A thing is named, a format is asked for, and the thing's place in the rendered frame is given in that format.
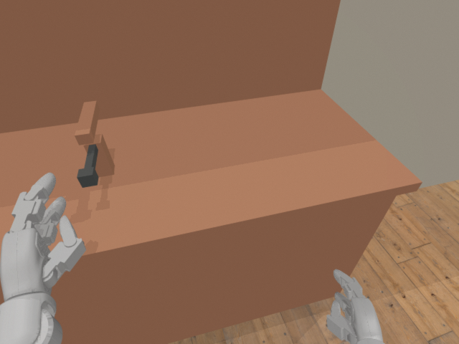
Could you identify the tap lever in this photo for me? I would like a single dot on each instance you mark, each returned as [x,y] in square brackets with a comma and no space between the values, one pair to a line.
[87,176]

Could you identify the left robot hand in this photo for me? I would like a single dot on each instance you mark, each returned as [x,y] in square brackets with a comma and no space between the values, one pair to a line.
[24,249]

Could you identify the counter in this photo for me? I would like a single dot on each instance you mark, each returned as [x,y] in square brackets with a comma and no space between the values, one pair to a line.
[230,185]

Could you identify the robot left forearm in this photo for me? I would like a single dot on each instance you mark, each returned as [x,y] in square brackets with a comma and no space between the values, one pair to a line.
[29,318]

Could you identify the right robot hand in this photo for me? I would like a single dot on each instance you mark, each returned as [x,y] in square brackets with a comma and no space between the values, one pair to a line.
[360,321]

